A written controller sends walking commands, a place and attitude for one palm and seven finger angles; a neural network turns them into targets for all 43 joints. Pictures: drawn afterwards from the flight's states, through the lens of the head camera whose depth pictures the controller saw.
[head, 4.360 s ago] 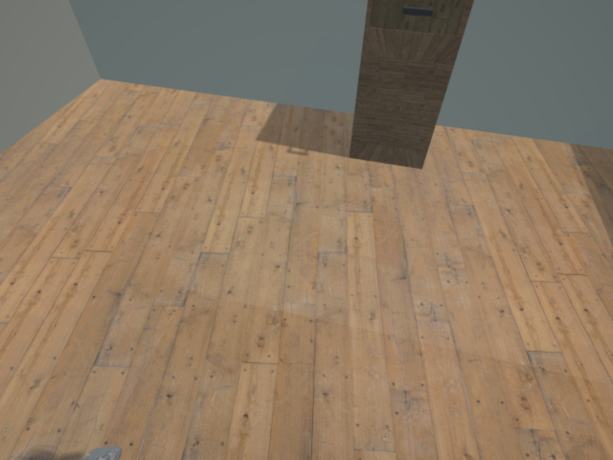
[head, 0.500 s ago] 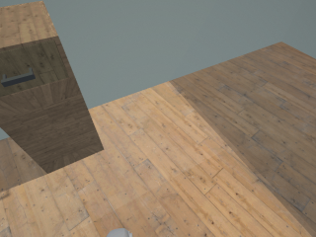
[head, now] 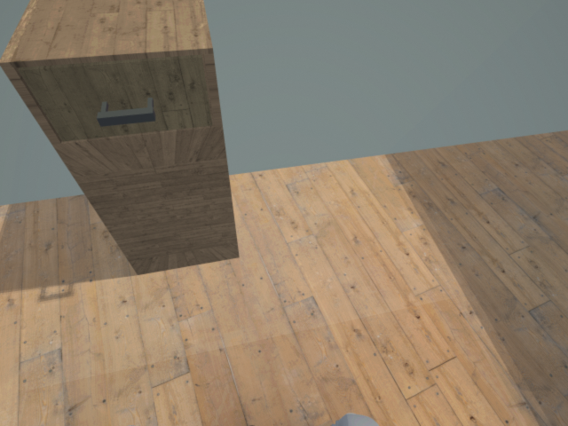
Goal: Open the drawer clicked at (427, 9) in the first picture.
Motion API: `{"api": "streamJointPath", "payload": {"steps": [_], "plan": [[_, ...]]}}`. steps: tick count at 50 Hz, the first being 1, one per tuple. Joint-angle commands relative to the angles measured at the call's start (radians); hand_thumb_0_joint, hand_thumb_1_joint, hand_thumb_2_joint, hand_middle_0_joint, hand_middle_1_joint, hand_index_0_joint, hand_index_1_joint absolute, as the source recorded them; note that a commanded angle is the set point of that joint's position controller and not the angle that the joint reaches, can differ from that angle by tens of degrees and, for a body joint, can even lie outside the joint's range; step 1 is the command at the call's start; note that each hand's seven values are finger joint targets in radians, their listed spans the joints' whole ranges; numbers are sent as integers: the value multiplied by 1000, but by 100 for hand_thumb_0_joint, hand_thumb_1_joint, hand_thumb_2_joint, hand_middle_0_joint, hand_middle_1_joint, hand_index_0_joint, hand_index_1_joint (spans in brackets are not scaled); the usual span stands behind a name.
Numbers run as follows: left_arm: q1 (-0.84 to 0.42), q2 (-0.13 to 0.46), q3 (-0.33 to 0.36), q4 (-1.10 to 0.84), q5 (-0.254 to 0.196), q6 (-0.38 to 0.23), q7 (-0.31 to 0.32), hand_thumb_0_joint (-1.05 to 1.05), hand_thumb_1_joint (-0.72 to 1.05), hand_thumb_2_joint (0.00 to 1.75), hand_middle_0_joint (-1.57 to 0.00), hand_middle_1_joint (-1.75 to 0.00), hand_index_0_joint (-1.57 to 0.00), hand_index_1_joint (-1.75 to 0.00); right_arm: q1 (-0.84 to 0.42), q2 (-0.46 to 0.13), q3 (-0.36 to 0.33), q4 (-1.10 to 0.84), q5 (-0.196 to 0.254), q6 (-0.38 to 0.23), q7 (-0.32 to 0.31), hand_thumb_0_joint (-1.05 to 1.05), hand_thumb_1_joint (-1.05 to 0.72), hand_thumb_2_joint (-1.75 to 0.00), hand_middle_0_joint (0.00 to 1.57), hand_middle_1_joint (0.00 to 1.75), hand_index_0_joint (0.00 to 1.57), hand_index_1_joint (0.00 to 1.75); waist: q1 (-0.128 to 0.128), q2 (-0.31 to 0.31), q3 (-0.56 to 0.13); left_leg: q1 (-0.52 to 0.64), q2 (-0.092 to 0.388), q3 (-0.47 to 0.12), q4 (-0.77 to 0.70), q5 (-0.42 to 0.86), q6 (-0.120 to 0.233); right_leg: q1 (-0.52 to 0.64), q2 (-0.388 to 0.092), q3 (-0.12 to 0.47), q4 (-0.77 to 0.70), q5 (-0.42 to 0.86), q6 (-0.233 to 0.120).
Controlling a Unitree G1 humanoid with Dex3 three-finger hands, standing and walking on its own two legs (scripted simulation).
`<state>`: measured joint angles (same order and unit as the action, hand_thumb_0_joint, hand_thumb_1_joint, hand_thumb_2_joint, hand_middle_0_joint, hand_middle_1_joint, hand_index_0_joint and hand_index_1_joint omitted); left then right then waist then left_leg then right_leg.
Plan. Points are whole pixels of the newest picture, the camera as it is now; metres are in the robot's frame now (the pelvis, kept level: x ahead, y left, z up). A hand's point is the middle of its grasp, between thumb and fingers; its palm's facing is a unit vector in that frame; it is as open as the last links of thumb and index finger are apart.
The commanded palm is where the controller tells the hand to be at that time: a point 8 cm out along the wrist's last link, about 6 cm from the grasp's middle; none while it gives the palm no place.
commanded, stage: turn to face it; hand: left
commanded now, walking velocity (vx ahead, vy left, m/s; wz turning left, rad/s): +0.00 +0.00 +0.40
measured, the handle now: (127, 110) +0.70 +0.37 +0.00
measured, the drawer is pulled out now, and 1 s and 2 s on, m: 0.00 0.00 0.00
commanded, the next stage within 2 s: take the last steps up to it in 0.28 s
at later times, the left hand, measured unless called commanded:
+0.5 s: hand out of the picture +0.00 +0.13 -0.15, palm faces +0.25 -0.93 -0.26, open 7.4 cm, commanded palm none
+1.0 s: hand out of the picture +0.08 +0.18 -0.17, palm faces +0.26 -0.94 -0.21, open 7.4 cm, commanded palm none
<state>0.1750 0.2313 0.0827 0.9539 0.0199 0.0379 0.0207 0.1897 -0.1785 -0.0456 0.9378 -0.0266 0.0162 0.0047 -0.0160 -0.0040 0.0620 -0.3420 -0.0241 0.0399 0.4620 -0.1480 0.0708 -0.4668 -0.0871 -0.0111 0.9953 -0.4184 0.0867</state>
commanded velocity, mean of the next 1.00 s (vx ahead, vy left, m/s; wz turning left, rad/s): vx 0.19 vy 0.02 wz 0.12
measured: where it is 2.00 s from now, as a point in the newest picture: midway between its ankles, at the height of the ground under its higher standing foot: (276, 403)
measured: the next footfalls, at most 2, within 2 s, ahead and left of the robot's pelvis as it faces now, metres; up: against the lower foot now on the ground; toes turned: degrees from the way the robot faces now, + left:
right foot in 0.20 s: +0.05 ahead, -0.16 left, +0.00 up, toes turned +3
left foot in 0.66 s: -0.01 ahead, +0.09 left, +0.00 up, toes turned +20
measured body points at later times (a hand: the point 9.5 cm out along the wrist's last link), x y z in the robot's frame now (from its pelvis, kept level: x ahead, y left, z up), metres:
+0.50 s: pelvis +0.00 -0.07 +0.00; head +0.03 -0.09 +0.45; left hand -0.01 +0.18 -0.13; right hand +0.13 -0.30 -0.15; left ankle -0.05 +0.09 -0.68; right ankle +0.01 -0.16 -0.74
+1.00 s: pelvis +0.09 -0.01 +0.00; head +0.11 -0.02 +0.44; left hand +0.07 +0.23 -0.15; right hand +0.09 -0.25 -0.16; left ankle -0.05 +0.08 -0.74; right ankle +0.20 -0.10 -0.71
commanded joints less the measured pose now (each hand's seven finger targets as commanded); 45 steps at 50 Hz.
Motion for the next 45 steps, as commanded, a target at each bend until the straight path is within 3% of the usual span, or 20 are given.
{"api": "streamJointPath", "payload": {"steps": [1,6,8,9,10,11,12,14,17,19,24,27,29,31,32,33,34,36,39,45], "plan": [[-11,45,3,-96,-6,-15,4,0,90,90,-20,-30,-20,-30,57,-210,-64,-51,1,-8,-13,0,-90,-90,20,30,20,30,-26,136,-149,207,271,-321,-133,192,117,-21,20,-4,-93,-27,1],[53,48,-3,-93,-12,-19,9,0,90,90,-20,-30,-20,-30,10,-215,-70,-69,-1,7,-7,0,-90,-90,20,30,20,30,4,164,-137,85,234,-348,-102,156,91,171,63,-23,-321,29,-24],[131,77,3,-79,-9,-34,14,0,90,90,-20,-30,-20,-30,-18,-187,-68,-82,10,8,-2,0,-90,-90,20,30,20,30,49,77,-151,-36,162,-291,2,59,20,364,30,-4,-596,194,-35],[140,160,15,-82,8,-44,21,0,90,90,-20,-30,-20,-30,0,-120,-58,-93,21,10,4,0,-90,-90,20,30,20,30,50,-162,-141,-218,43,-168,198,-159,-59,471,-189,233,-736,142,-106],[107,228,20,-110,10,-42,19,0,90,90,-20,-30,-20,-30,-12,-108,-55,-119,15,11,3,0,-90,-90,20,30,20,30,49,-299,-100,-262,-38,-66,419,-405,-102,354,-392,391,-771,230,-215],[71,203,21,-123,4,-46,21,0,90,90,-20,-30,-20,-30,-20,-155,-64,-104,4,27,3,0,-90,-90,20,30,20,30,43,-233,-79,-218,8,-120,575,-391,-95,224,-380,356,-781,174,-241],[19,179,17,-129,4,-41,25,0,90,90,-20,-30,-20,-30,-19,-143,-68,-92,4,38,5,0,-90,-90,20,30,20,30,11,-212,-31,-221,19,-112,668,-358,-96,167,-333,319,-771,184,-230],[-25,119,-5,-128,3,-51,18,0,90,90,-20,-30,-20,-30,12,-126,-58,-51,2,38,12,0,-90,-90,20,30,20,30,-20,-129,6,-220,44,-85,733,-238,-114,189,-225,123,-701,371,-198],[49,110,-7,-98,3,-58,18,0,90,90,-20,-30,-20,-30,4,-118,-48,-38,9,34,10,0,-90,-90,20,30,20,30,11,-168,-45,-213,51,-51,665,-235,-138,325,-212,44,-652,586,-198],[114,125,-7,-67,7,-57,17,0,90,90,-20,-30,-20,-30,-45,-110,-38,-42,11,35,6,0,-90,-90,20,30,20,30,42,-150,-57,-176,50,-33,573,-273,-143,361,-223,51,-636,655,-217],[212,152,2,4,13,-67,4,0,90,90,-20,-30,-20,-30,-113,-98,-20,-48,7,18,16,0,-90,-90,20,30,20,30,92,-189,-56,-150,56,12,374,-300,-126,439,-252,108,-704,376,-222],[233,156,3,41,16,-73,-1,0,90,90,-20,-30,-20,-30,-122,-96,-13,-48,11,1,20,0,-90,-90,20,30,20,30,98,-192,-49,-101,59,26,275,-334,-100,428,-278,142,-731,240,-236],[201,160,4,49,14,-71,-3,0,90,90,-20,-30,-20,-30,-66,-86,-7,-28,11,-10,19,0,-90,-90,20,30,20,30,63,-173,-48,23,54,51,129,-278,-88,354,-250,98,-709,167,-213],[142,137,-1,50,1,-63,-7,0,90,90,-20,-30,-20,-30,64,-100,-6,27,11,-27,9,0,-90,-90,20,30,20,30,-3,-105,-63,291,46,82,-98,-141,-78,187,-169,-10,-616,60,-145],[136,86,-12,40,-4,-60,-13,0,90,90,-20,-30,-20,-30,138,-169,-22,48,7,-33,1,0,-90,-90,20,30,20,30,-35,78,-87,449,177,-82,-153,-197,-34,33,-93,-85,-442,3,-95],[118,20,-31,9,-1,-58,-20,0,90,90,-20,-30,-20,-30,210,-260,-43,63,-2,-31,-5,0,-90,-90,20,30,20,30,-65,316,-54,497,391,-353,-237,-270,67,-167,4,-179,-215,-142,-52],[48,37,-32,-23,9,-61,-20,0,90,90,-20,-30,-20,-30,236,-261,-41,70,-2,-25,-8,0,-90,-90,20,30,20,30,-85,250,5,421,439,-416,-280,-340,132,-225,-1,-117,-90,-181,-67],[-9,46,-23,-9,8,-59,-27,0,90,90,-20,-30,-20,-30,182,-188,-22,73,1,-36,-21,0,-90,-90,20,30,20,30,-61,221,107,305,385,-346,-308,-309,128,-257,-40,-40,54,-58,-75],[87,27,-27,46,7,-56,-39,0,90,90,-20,-30,-20,-30,114,-143,-10,63,7,-58,-24,0,-90,-90,20,30,20,30,7,125,73,260,300,-171,-300,-98,94,-161,-50,-46,52,82,-58],[9,2,-30,19,1,-51,-42,0,90,90,-20,-30,-20,-30,187,-139,-17,111,5,-76,-29,0,-90,-90,20,30,20,30,2,109,75,285,294,-80,-270,131,108,-105,-43,-75,-175,139,-52]]}}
